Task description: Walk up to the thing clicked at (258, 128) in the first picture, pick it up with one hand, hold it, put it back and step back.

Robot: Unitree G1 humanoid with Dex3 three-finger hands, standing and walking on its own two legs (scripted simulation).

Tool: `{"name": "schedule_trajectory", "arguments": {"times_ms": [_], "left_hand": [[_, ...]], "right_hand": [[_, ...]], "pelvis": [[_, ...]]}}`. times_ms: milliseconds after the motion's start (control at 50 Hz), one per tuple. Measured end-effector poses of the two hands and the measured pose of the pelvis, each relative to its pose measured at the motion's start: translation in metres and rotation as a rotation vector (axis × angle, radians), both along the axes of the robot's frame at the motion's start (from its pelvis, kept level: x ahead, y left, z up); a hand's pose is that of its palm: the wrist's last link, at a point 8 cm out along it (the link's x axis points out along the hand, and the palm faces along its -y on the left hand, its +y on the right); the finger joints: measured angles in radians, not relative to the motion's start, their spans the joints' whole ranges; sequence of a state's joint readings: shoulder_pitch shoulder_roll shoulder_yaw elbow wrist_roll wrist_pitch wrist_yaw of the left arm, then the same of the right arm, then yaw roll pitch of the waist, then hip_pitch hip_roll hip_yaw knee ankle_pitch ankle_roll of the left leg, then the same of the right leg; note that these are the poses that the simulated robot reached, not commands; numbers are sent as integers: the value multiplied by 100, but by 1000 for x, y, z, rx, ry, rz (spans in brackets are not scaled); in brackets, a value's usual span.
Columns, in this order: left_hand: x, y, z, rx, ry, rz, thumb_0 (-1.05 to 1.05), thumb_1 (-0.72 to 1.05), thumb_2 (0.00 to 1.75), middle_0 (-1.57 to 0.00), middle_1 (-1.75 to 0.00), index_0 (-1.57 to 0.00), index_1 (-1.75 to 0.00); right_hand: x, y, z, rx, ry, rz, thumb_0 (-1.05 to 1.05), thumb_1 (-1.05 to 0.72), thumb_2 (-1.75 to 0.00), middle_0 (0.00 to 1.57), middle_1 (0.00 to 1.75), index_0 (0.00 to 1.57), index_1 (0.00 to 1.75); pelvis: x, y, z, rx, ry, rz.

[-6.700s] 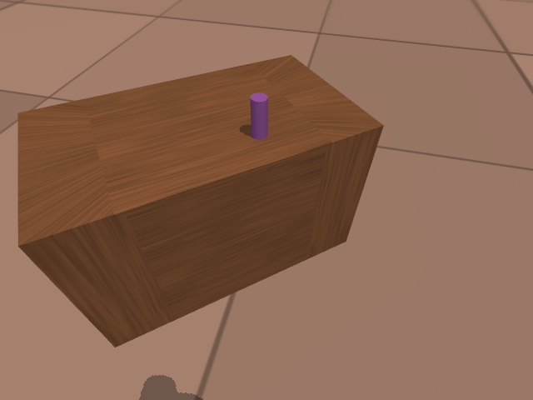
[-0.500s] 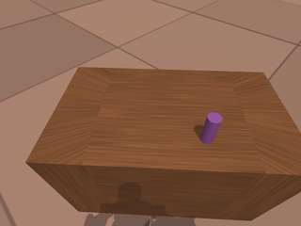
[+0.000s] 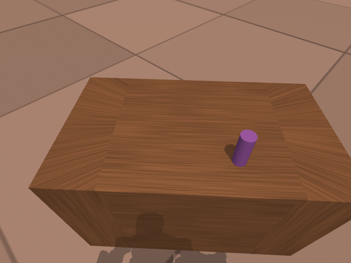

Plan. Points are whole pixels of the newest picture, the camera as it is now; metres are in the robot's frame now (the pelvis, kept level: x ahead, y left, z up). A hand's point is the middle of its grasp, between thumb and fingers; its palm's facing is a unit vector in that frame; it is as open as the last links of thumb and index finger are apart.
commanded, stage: stand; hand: right
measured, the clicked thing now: (243, 149) +0.48 -0.20 -0.07
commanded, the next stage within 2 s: rise first in 0.04 s
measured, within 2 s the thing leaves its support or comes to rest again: neither
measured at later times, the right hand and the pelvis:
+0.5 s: hand (289, 258) +0.18 -0.25 -0.10, palm faces +0.24 +0.91 -0.33, open 13.6 cm; pelvis +0.00 +0.01 -0.01, yaw -1 degrees
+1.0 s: hand (301, 248) +0.18 -0.25 -0.03, palm faces +0.31 +0.88 -0.35, open 17.5 cm; pelvis +0.01 +0.01 -0.01, yaw -2 degrees
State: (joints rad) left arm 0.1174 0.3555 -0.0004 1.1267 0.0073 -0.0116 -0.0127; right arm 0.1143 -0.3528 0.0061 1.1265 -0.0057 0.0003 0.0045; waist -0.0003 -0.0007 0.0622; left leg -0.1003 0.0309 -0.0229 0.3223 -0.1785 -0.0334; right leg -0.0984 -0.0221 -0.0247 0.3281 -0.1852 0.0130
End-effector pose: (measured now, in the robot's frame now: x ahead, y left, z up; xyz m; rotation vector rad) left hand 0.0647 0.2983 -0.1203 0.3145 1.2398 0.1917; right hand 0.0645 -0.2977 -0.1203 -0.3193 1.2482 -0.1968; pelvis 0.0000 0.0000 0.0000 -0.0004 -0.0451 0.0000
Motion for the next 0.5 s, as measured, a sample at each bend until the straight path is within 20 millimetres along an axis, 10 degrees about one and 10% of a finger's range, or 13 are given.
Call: {"name": "schedule_trajectory", "arguments": {"times_ms": [180, 360, 500], "left_hand": [[1, 0, 0, -4, -13, 15, 0, 90, 88, -20, -29, -19, -29], [79, -17, 14, -23, -344, 35, 1, 56, 55, -8, -11, -7, -13], [94, -21, 21, -41, -403, 44, 0, 19, 27, -6, -6, -5, -6]], "right_hand": [[0, 2, -1, 3, -5, -11, 0, -89, -88, 19, 29, 20, 29], [77, 13, 19, 1, -378, -86, 0, -55, -55, 10, 12, 10, 12], [85, 3, 48, -45, -489, -103, 0, -17, -27, 7, 6, 7, 7]], "pelvis": [[0, 1, -1, 1, 12, -2], [-11, 4, -8, 1, 63, -15], [2, 6, -7, 4, 80, -20]]}}
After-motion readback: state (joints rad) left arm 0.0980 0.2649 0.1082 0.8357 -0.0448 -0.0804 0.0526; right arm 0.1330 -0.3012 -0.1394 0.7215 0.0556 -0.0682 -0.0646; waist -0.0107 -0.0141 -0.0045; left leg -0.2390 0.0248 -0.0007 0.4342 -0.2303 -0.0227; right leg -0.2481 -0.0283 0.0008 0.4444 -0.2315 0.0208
